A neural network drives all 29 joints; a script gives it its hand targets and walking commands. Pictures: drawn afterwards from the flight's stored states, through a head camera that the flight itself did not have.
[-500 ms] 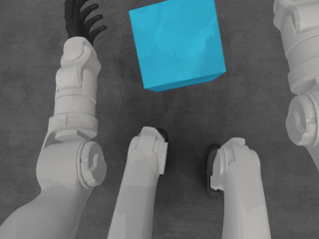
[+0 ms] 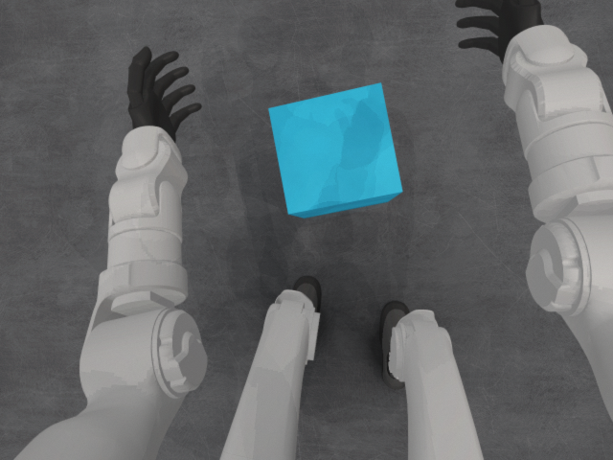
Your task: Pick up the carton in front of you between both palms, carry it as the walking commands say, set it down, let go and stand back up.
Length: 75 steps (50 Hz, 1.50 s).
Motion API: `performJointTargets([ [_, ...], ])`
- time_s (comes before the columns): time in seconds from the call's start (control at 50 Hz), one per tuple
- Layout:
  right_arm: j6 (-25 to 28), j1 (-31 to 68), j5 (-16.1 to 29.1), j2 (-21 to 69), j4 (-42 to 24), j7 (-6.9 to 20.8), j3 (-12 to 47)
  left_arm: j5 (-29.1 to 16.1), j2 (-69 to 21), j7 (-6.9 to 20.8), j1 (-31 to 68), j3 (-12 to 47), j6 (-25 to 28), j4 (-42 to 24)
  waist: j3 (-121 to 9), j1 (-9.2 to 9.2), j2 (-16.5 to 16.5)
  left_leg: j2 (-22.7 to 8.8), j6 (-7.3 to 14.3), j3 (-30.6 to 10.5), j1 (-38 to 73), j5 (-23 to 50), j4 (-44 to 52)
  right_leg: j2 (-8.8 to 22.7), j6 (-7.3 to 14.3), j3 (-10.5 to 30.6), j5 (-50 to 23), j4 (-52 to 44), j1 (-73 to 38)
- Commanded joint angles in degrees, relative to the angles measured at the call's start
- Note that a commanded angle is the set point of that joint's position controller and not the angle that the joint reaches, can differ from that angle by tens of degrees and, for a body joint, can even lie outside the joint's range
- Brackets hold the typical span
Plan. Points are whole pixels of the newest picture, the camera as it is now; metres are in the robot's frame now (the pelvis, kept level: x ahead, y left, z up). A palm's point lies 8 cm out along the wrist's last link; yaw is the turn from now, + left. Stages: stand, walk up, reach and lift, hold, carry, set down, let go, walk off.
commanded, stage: let go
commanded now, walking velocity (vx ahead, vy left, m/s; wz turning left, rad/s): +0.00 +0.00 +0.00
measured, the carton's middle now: (336, 161) +0.51 +0.07 -0.49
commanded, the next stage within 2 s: stand in 1.46 s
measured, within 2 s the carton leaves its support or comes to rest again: neither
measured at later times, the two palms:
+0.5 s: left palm (60, 216) +0.35 +0.27 +0.02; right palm (608, 179) +0.42 -0.15 +0.01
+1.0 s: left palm (16, 372) +0.26 +0.23 +0.10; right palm out of the picture +0.28 -0.23 +0.09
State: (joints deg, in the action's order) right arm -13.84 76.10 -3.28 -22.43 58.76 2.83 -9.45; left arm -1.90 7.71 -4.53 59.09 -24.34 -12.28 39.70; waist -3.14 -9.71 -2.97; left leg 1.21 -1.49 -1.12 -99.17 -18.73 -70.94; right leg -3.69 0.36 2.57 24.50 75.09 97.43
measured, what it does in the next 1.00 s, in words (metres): rises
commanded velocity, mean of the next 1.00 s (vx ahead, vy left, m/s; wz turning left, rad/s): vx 0.00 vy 0.00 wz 0.00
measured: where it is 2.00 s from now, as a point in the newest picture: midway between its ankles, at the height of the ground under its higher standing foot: (347, 345)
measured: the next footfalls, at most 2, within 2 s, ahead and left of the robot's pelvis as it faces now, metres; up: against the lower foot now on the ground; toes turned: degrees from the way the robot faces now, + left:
none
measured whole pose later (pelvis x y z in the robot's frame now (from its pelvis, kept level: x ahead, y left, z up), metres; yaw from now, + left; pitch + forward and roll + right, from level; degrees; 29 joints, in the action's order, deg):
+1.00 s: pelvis +0.10 +0.00 +0.16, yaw +1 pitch +2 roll +1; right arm -2.6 -10.1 -0.8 -11.3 27.4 1.7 -3.3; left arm -1.0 12.4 4.5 -12.9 -1.8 -3.0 24.5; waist 2.6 -1.3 -0.4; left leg 1.5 -0.6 -3.1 -14.2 -13.3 -25.4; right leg -1.7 1.3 2.6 17.8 26.8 11.1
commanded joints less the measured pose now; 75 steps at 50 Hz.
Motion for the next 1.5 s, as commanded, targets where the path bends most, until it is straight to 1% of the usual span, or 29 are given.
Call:
performJointTargets([
  [0.0,1.6,13.4,-1.6,-4.1,-5.7,0.1,-2.0,1.7,5.8,0.8,8.6,-0.6,1.6,-6.0,-55.7,-2.36,-6.3,2.0,-2.4,6.3,34.1,20.5,6.8,-1.3,-1.4,-1.6,-16.5,-10.5,-34.6],
  [0.08,2.4,5.0,-3.7,-0.6,-8.5,-1.6,-4.1,4.1,5.7,3.0,1.5,0.0,2.8,-7.3,-59.3,-1.34,-5.6,2.2,-2.0,6.3,39.9,25.4,10.1,-1.4,-2.0,-1.1,-24.1,-14.4,-42.7],
  [0.16,3.4,-7.5,-5.4,4.9,-16.1,-5.3,-5.7,6.4,6.6,6.2,-8.9,2.3,4.4,-10.0,-61.8,-0.31,-5.0,2.5,-1.0,5.7,46.4,29.4,13.7,-1.5,-2.8,-0.6,-31.8,-18.6,-50.4],
  [0.18,3.7,-10.6,-5.4,6.2,-18.3,-6.3,-5.8,6.8,7.2,7.1,-11.3,3.2,4.7,-10.8,-61.2,-0.17,-4.6,2.4,-0.7,5.4,48.3,29.7,14.7,-1.5,-2.9,-0.5,-32.2,-19.8,-51.3],
  [0.22,4.3,-16.0,-5.1,8.3,-22.6,-7.9,-5.4,7.4,8.3,8.7,-15.6,5.0,5.2,-12.2,-58.3,0.05,-3.3,2.3,-0.2,4.6,52.9,29.7,16.8,-1.5,-3.1,-0.8,-30.1,-22.6,-51.0],
  [0.28,5.4,-23.2,-4.3,10.0,-28.1,-8.9,-4.4,7.1,9.3,10.3,-21.7,7.5,5.9,-13.5,-51.1,0.4,-0.9,1.7,0.3,3.4,60.8,27.7,20.2,-1.5,-3.0,-1.5,-22.5,-27.2,-48.8],
  [0.32,6.1,-27.7,-4.0,10.2,-30.3,-9.0,-3.9,6.1,9.5,11.1,-26.0,9.2,6.4,-13.8,-45.9,0.98,-0.1,1.2,0.5,2.5,65.1,25.3,22.7,-1.3,-2.8,-1.9,-17.9,-29.8,-48.5],
  [0.36,6.9,-32.5,-3.4,10.4,-31.1,-8.7,-3.2,4.7,9.3,11.6,-30.3,11.2,7.1,-13.5,-41.4,1.66,0.6,0.7,0.5,1.5,68.6,23.6,24.9,-1.0,-2.4,-2.0,-14.8,-31.8,-49.1],
  [0.42,8.4,-40.2,-2.6,10.3,-30.2,-7.7,-2.1,2.8,8.6,11.7,-37.0,14.0,8.3,-13.3,-36.5,2.58,1.9,0.0,0.4,-0.1,74.4,24.3,27.3,-0.9,-1.8,-2.2,-12.6,-34.0,-49.4],
  [0.52,11.1,-52.8,-1.8,9.7,-28.5,-6.2,-1.0,1.1,7.7,10.6,-48.5,17.4,10.4,-15.2,-31.0,3.88,4.7,-0.9,-0.3,-2.4,85.0,31.5,29.9,-0.9,-1.0,-2.4,-12.6,-37.1,-50.4],
  [0.6,12.9,-61.9,-0.9,8.6,-29.0,-5.3,0.1,0.3,7.9,9.4,-57.5,19.4,11.5,-18.3,-26.7,4.44,6.4,-1.2,-0.6,-3.3,91.5,36.0,32.6,-0.6,-0.4,-2.4,-13.7,-40.3,-54.2],
  [0.64,13.6,-65.8,-0.4,8.0,-30.1,-4.9,0.5,0.0,8.0,9.0,-61.7,20.2,12.0,-19.9,-24.1,4.61,6.5,-1.1,-0.7,-3.4,93.7,36.9,34.5,-0.4,-0.2,-2.3,-14.7,-42.3,-58.0],
  [0.68,14.2,-69.0,0.0,7.6,-31.3,-4.4,1.0,-0.3,8.2,8.7,-64.4,20.8,12.3,-21.0,-20.8,5.1,5.7,-0.8,-0.7,-3.1,93.8,35.9,36.6,-0.1,-0.3,-2.0,-15.9,-44.2,-62.6],
  [0.78,14.5,-76.4,0.8,7.7,-33.8,-3.5,2.8,-1.0,9.0,8.8,-67.7,21.8,12.3,-21.7,-12.1,6.93,1.0,0.7,-0.5,-1.1,91.4,26.4,42.0,1.0,-0.9,-1.4,-19.4,-48.8,-76.6],
  [0.84,13.9,-80.1,1.3,7.3,-34.6,-2.8,3.7,-0.6,9.5,8.9,-69.2,21.7,11.7,-21.0,-7.1,7.98,-0.4,1.2,-0.2,0.0,91.6,22.3,44.4,1.6,-1.3,-0.9,-20.8,-51.0,-81.3],
  [0.92,12.5,-83.9,2.4,7.3,-36.2,-1.4,5.0,0.6,10.3,9.0,-70.0,20.9,10.6,-20.6,-2.6,8.89,-0.1,1.9,0.2,0.9,92.8,19.0,46.2,2.3,-1.7,-0.4,-22.7,-52.8,-85.4],
  [1.06,9.6,-86.3,3.6,6.6,-39.3,0.4,6.5,2.8,10.9,8.7,-71.3,19.6,7.7,-19.8,3.5,8.6,2.2,2.5,0.7,1.3,95.9,16.9,47.3,3.3,-1.8,0.2,-22.9,-55.0,-87.4],
  [1.18,7.8,-85.6,3.5,5.9,-40.5,0.7,6.5,3.3,10.8,8.8,-70.2,19.3,5.8,-19.8,6.1,8.62,1.8,2.4,0.7,1.5,97.3,15.8,47.0,3.3,-2.0,0.0,-21.4,-55.4,-87.5],
  [1.2,9.5,-89.2,4.2,6.6,-36.4,-0.4,6.9,4.5,12.5,7.4,-68.2,19.5,2.9,-23.4,3.4,8.19,3.1,3.8,0.6,1.7,94.7,14.2,45.1,3.9,-1.7,0.3,-26.8,-53.5,-90.1],
  [1.22,9.8,-88.2,4.2,6.3,-37.9,-1.0,6.5,3.9,12.1,6.9,-69.3,20.4,2.2,-22.4,3.5,9.21,0.9,3.7,0.9,1.3,94.3,13.4,44.9,3.7,-2.1,0.6,-29.1,-52.3,-89.8],
  [1.24,9.8,-87.9,4.3,6.2,-38.0,-1.2,6.6,3.7,12.0,6.6,-69.1,20.5,1.8,-22.7,3.2,9.08,0.6,3.7,0.9,1.3,93.7,13.2,44.7,3.5,-2.1,0.7,-29.3,-51.8,-89.8],
  [1.3,9.7,-87.3,4.3,5.5,-38.2,-1.5,6.7,3.2,11.5,6.0,-69.2,20.9,1.0,-22.9,3.5,9.2,0.1,3.6,1.0,1.0,93.4,14.2,44.5,3.2,-2.0,0.2,-28.2,-51.5,-89.1],
  [1.44,8.7,-87.6,4.0,4.7,-37.2,-1.1,6.1,2.8,10.6,5.2,-68.6,21.4,-0.5,-23.9,4.6,9.68,2.0,2.8,0.7,0.2,95.2,15.9,45.4,2.3,-0.9,-1.0,-22.7,-52.0,-87.5],
  [1.46,10.3,-86.7,0.3,-1.2,-29.3,-3.0,4.8,3.7,17.5,3.3,-66.8,19.6,4.3,-16.3,5.5,8.93,-5.2,-2.8,0.3,-2.7,87.9,12.5,44.3,4.7,-1.8,0.6,-11.5,-52.1,-83.1],
  [1.48,11.3,-87.8,0.1,-2.3,-28.8,-3.6,4.1,4.4,16.9,3.0,-68.0,19.7,6.4,-15.2,4.9,9.46,-3.4,-3.1,1.0,-3.5,87.5,8.6,44.8,5.4,-1.2,2.5,-6.8,-52.6,-83.4],
])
